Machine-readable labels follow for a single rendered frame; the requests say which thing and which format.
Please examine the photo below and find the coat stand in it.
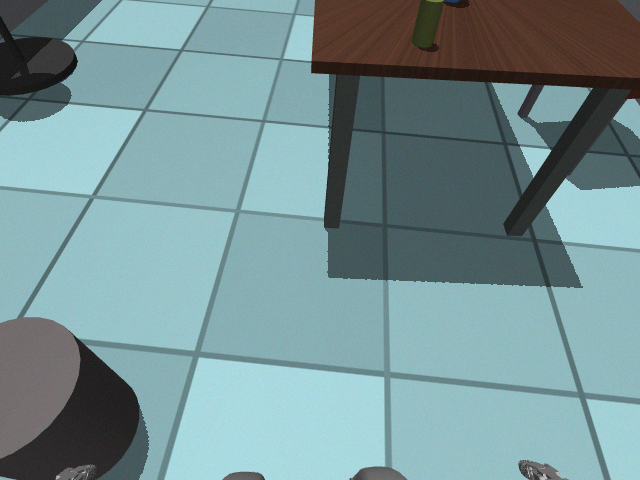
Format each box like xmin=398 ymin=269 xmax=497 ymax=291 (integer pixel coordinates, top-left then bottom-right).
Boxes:
xmin=0 ymin=16 xmax=77 ymax=96

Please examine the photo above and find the table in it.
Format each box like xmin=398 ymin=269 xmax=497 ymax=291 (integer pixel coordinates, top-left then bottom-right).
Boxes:
xmin=311 ymin=0 xmax=640 ymax=236

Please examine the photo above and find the right robot hand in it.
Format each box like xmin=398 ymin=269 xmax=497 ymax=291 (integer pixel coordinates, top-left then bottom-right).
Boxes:
xmin=518 ymin=460 xmax=568 ymax=480

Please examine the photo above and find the chair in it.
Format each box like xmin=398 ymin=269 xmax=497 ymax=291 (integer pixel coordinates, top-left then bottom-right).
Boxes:
xmin=517 ymin=85 xmax=640 ymax=176

